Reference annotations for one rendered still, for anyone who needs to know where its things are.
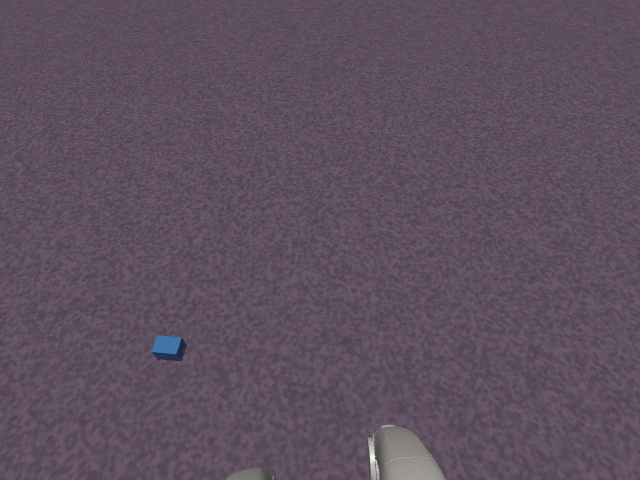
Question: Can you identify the small box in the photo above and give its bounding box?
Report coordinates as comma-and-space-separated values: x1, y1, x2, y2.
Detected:
151, 335, 185, 359

